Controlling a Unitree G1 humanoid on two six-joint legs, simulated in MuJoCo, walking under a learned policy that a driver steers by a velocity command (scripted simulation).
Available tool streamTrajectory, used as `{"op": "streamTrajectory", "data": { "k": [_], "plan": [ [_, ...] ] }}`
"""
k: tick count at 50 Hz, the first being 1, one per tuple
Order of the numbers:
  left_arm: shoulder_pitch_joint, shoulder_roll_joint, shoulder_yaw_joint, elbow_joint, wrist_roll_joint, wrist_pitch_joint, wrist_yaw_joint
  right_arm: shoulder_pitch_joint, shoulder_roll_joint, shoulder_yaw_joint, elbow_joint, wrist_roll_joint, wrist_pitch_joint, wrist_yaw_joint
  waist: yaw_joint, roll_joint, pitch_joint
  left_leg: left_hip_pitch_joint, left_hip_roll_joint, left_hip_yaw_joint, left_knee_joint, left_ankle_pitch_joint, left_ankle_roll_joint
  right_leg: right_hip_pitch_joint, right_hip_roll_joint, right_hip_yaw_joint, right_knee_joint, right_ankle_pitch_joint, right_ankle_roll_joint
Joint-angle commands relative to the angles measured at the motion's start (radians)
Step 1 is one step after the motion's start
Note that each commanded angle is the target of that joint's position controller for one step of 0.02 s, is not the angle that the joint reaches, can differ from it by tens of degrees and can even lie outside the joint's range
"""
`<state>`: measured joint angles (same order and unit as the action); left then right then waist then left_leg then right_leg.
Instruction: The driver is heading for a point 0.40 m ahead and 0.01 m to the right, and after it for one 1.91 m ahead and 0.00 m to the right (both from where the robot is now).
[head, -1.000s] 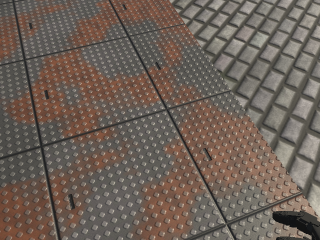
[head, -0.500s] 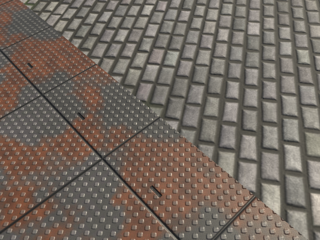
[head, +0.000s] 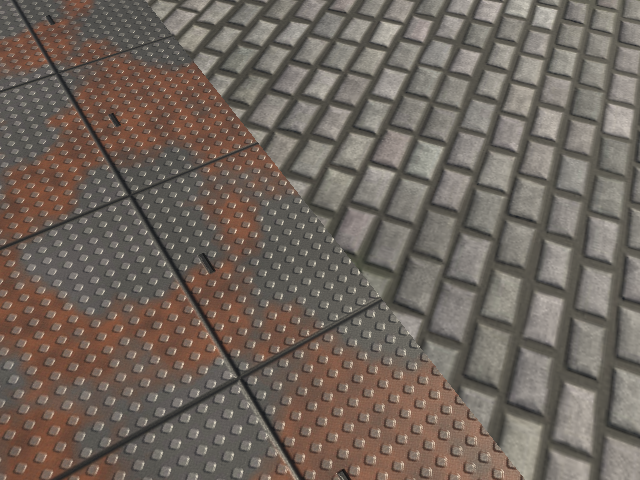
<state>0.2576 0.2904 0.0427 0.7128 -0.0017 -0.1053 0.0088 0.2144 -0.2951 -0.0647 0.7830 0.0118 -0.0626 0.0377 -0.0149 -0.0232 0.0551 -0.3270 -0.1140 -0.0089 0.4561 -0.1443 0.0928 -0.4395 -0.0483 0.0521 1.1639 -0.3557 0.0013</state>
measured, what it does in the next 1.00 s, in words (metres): walks ahead: right foot, then left foot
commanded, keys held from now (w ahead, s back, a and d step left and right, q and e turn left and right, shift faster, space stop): w+q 0.14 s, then w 0.14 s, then no key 0.64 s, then e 0.08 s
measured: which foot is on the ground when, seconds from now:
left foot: down 0.00-0.32, up 0.34-0.66, down 0.68-1.00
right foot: up 0.00-0.30, down 0.32-1.00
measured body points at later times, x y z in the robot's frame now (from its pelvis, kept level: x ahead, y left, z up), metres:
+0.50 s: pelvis +0.28 -0.05 +0.00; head +0.31 -0.05 +0.45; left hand +0.37 +0.23 -0.09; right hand +0.42 -0.30 -0.12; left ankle +0.19 +0.08 -0.66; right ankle +0.35 -0.14 -0.73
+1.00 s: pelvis +0.36 -0.01 +0.00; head +0.37 +0.00 +0.45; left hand +0.41 +0.27 -0.13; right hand +0.55 -0.23 -0.11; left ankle +0.35 +0.11 -0.73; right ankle +0.35 -0.14 -0.73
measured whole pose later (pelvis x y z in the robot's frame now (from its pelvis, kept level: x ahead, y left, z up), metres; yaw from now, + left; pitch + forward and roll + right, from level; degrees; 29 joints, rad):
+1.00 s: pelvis +0.36 -0.01 +0.00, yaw +10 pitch -1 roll -1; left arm 0.20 0.26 0.02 0.87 0.00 -0.01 0.01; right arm 0.13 -0.23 -0.04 0.81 -0.01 0.01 -0.03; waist 0.02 -0.01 0.03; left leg -0.26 0.00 -0.03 0.54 -0.27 0.00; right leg -0.17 0.00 0.00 0.51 -0.32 0.01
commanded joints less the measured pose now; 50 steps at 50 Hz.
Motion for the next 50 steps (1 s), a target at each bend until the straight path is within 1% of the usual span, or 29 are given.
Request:
{"op": "streamTrajectory", "data": {
  "k": [1,3,7,9,11,14,15,16,17,18,19,20,21,22,23,24,25,27,30,32,34,35,36,37,38,39,42,47,50],
  "plan": [
    [0.02,0.121,0.039,-0.085,0.016,-0.008,0.005,-0.023,-0.124,-0.028,-0.082,-0.004,-0.013,-0.018,0.032,0.078,-0.072,0.121,0.274,-0.372,-0.266,0.045,0.216,-0.158,-0.066,0.038,-0.09,0.045,0.023],
    [-0.023,0.099,0.031,-0.104,0.021,0.004,0.009,-0.007,-0.147,-0.035,-0.08,0.0,-0.016,-0.029,0.026,0.067,-0.046,0.058,0.249,-0.31,-0.278,0.116,0.209,-0.165,-0.058,0.014,-0.2,0.132,0.053],
    [-0.179,0.053,0.013,-0.14,0.017,-0.006,0.002,0.054,-0.164,-0.042,-0.063,0.013,-0.003,-0.044,-0.04,0.08,-0.034,0.008,0.175,-0.235,-0.245,0.094,0.138,-0.074,0.003,-0.007,-0.514,0.418,0.075],
    [-0.228,0.054,0.012,-0.146,0.003,-0.014,-0.009,0.103,-0.156,-0.038,-0.044,0.015,0.003,-0.048,-0.07,0.091,-0.044,0.044,0.194,-0.253,-0.227,0.06,0.13,-0.038,0.022,-0.011,-0.59,0.493,0.075],
    [-0.255,0.07,0.016,-0.154,-0.002,-0.023,-0.021,0.141,-0.143,-0.034,-0.026,0.017,0.009,-0.049,-0.082,0.098,-0.044,0.131,0.227,-0.292,-0.176,0.048,0.122,-0.053,0.02,0.005,-0.644,0.476,0.057],
    [-0.23,0.102,0.03,-0.154,-0.003,-0.031,-0.028,0.155,-0.15,-0.036,-0.018,0.006,0.017,-0.049,-0.054,0.13,-0.045,0.245,0.28,-0.356,-0.09,0.138,0.1,-0.035,0.024,0.003,-0.684,0.34,0.007],
    [-0.17,0.116,0.04,-0.14,0.006,-0.034,-0.025,0.136,-0.144,-0.034,-0.02,0.004,0.021,-0.049,-0.013,0.134,-0.059,0.258,0.255,-0.343,-0.013,0.286,0.078,0.044,0.042,-0.019,-0.732,0.333,-0.021],
    [-0.074,0.148,0.054,-0.122,0.024,-0.042,-0.02,0.126,-0.118,-0.024,-0.029,-0.001,0.022,-0.047,0.04,0.116,-0.14,0.238,0.196,-0.3,0.14,0.405,0.041,0.213,0.011,-0.009,-0.738,0.428,-0.063],
    [0.062,0.213,0.067,-0.115,0.047,-0.045,-0.017,0.144,-0.077,-0.006,-0.058,-0.024,0.017,-0.049,0.081,-0.001,-0.306,0.085,0.121,-0.241,0.412,0.227,-0.01,0.505,-0.163,0.156,-0.652,0.69,-0.147],
    [0.137,0.243,0.08,-0.066,0.039,-0.027,-0.026,0.303,-0.026,0.011,-0.035,-0.002,0.007,-0.047,0.046,-0.309,-0.439,-0.224,-0.024,-0.154,0.743,-0.433,-0.09,0.793,-0.371,0.528,-0.69,0.747,-0.33],
    [0.154,0.161,0.061,-0.07,0.007,-0.017,-0.034,0.284,-0.116,-0.003,-0.019,0.007,0.008,-0.049,0.071,-0.189,-0.41,-0.31,0.019,-0.214,0.853,-0.497,-0.1,0.761,-0.372,0.598,-0.74,0.618,-0.313],
    [0.087,0.118,0.045,-0.082,0.005,-0.01,-0.031,0.166,-0.153,-0.016,-0.04,0.012,0.017,-0.052,0.089,-0.09,-0.283,-0.345,0.05,-0.202,0.888,-0.431,-0.112,0.649,-0.335,0.452,-0.743,0.658,-0.274],
    [0.019,0.092,0.031,-0.087,0.013,-0.003,-0.032,0.086,-0.144,-0.014,-0.06,0.003,0.027,-0.056,0.073,-0.01,-0.207,-0.332,0.085,-0.162,0.848,-0.384,-0.123,0.53,-0.284,0.338,-0.756,0.766,-0.249],
    [-0.026,0.074,0.022,-0.078,0.015,-0.001,-0.033,0.046,-0.126,-0.014,-0.078,-0.01,0.035,-0.056,0.046,0.0,-0.151,-0.308,0.123,-0.145,0.772,-0.347,-0.129,0.427,-0.251,0.268,-0.771,0.846,-0.239],
    [-0.049,0.064,0.016,-0.07,0.018,-0.001,-0.034,0.057,-0.099,-0.011,-0.079,-0.01,0.044,-0.054,0.014,-0.033,-0.136,-0.243,0.154,-0.128,0.689,-0.324,-0.132,0.355,-0.211,0.21,-0.797,0.861,-0.222],
    [-0.076,0.053,0.013,-0.06,0.02,0.001,-0.036,0.084,-0.066,-0.003,-0.068,-0.006,0.053,-0.054,-0.01,-0.068,-0.13,-0.179,0.158,-0.104,0.592,-0.303,-0.142,0.296,-0.174,0.156,-0.818,0.872,-0.212],
    [-0.094,0.059,0.014,-0.051,0.022,0.003,-0.036,0.099,-0.04,0.004,-0.06,-0.005,0.059,-0.056,-0.021,-0.092,-0.138,-0.126,0.153,-0.079,0.504,-0.284,-0.155,0.261,-0.159,0.12,-0.829,0.906,-0.215],
    [-0.115,0.092,0.023,-0.035,0.019,0.013,-0.029,0.091,-0.023,0.013,-0.058,-0.013,0.065,-0.06,-0.026,-0.11,-0.176,-0.02,0.15,-0.053,0.352,-0.208,-0.166,0.225,-0.152,0.076,-0.835,0.947,-0.224],
    [-0.102,0.112,0.026,-0.005,0.01,0.031,-0.023,0.055,-0.048,0.007,-0.054,-0.014,0.076,-0.06,-0.008,-0.104,-0.203,0.077,0.141,-0.038,0.213,-0.045,-0.157,0.221,-0.156,0.06,-0.845,0.798,-0.216],
    [-0.115,0.103,0.019,0.011,0.005,0.04,-0.023,0.026,-0.055,0.002,-0.057,-0.019,0.082,-0.058,-0.013,-0.091,-0.171,0.139,0.137,-0.03,0.112,0.026,-0.133,0.178,-0.145,0.062,-0.844,0.586,-0.194],
    [-0.093,0.07,0.004,0.036,0.002,0.043,-0.025,-0.011,-0.066,-0.002,-0.07,-0.037,0.082,-0.06,-0.016,-0.062,-0.126,0.211,0.153,-0.054,-0.031,0.133,-0.096,0.135,-0.098,0.062,-0.831,0.307,-0.126],
    [-0.062,0.049,-0.005,0.047,0.018,0.042,-0.026,-0.026,-0.103,-0.007,-0.086,-0.041,0.08,-0.067,0.002,-0.007,-0.125,0.257,0.225,-0.128,-0.046,0.252,-0.069,0.107,-0.059,0.047,-0.798,0.164,-0.078],
    [0.027,0.047,-0.004,0.062,0.03,0.041,-0.028,-0.059,-0.156,-0.018,-0.095,-0.032,0.084,-0.075,0.069,0.114,-0.126,0.279,0.274,-0.168,-0.01,0.271,-0.022,0.074,0.012,0.0,-0.776,0.026,-0.04],
    [0.03,0.025,-0.013,0.07,0.028,0.049,-0.022,-0.085,-0.106,-0.01,-0.085,-0.023,0.087,-0.071,0.066,0.158,-0.135,0.195,0.251,-0.154,-0.019,0.066,-0.008,0.145,0.032,-0.04,-0.776,0.031,-0.016],
    [-0.026,0.048,-0.01,0.068,0.025,0.058,-0.016,-0.099,-0.067,-0.003,-0.087,-0.022,0.087,-0.064,0.036,0.129,-0.08,0.13,0.212,-0.144,-0.034,-0.016,-0.026,0.159,0.035,-0.048,-0.763,0.06,-0.006],
    [-0.047,0.056,-0.007,0.067,0.022,0.066,-0.01,-0.101,-0.055,0.002,-0.083,-0.028,0.083,-0.061,0.031,0.11,-0.067,0.114,0.2,-0.135,-0.032,0.005,-0.041,0.162,0.03,-0.046,-0.754,0.093,-0.007],
    [-0.032,0.066,-0.004,0.08,0.022,0.077,-0.002,-0.079,-0.065,0.0,-0.062,-0.023,0.063,-0.057,0.029,0.101,-0.082,0.142,0.188,-0.118,0.007,0.153,-0.051,0.191,0.015,-0.032,-0.743,0.19,-0.009],
    [-0.043,0.067,-0.002,0.112,0.009,0.08,0.002,-0.08,-0.064,-0.001,-0.029,-0.019,0.059,-0.062,0.023,0.059,-0.114,0.2,0.181,-0.102,0.043,0.294,-0.045,0.218,0.006,-0.023,-0.724,0.301,-0.003],
    [-0.092,0.106,0.012,0.096,-0.009,0.092,0.007,-0.08,-0.116,-0.023,-0.022,-0.014,0.067,-0.079,0.009,0.047,-0.108,0.236,0.193,-0.092,0.058,0.318,-0.026,0.163,0.018,-0.008,-0.673,0.34,-0.014]
  ]
}}
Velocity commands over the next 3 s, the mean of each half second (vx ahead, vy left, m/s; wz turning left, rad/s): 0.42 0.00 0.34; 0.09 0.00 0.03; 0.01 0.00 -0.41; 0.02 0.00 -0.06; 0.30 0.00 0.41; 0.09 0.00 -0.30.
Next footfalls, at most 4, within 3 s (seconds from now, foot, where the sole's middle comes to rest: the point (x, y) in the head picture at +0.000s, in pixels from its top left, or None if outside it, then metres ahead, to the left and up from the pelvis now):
0.32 right None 0.39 -0.14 -0.77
0.68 left None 0.39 0.12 -0.77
1.80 left None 0.41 0.08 -0.77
2.46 left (247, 394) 0.64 0.17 -0.77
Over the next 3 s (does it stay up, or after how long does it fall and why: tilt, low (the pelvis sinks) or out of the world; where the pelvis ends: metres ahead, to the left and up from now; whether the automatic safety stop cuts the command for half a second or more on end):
stays up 0.63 0.08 0.00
